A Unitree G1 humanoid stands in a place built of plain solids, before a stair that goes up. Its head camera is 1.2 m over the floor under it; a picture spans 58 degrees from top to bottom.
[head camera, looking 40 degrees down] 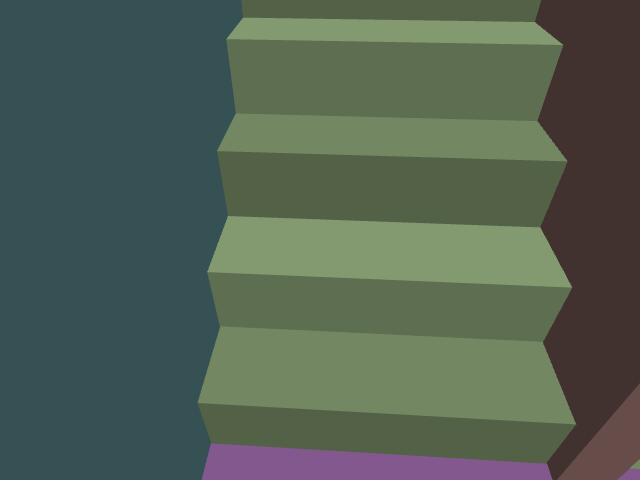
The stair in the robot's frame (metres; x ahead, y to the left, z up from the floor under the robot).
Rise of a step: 0.21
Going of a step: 0.24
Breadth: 0.91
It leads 4 degrees to the right of straight ahead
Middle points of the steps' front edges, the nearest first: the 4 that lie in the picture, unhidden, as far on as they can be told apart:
0.53 -0.15 0.22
0.77 -0.17 0.43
1.00 -0.18 0.65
1.24 -0.19 0.86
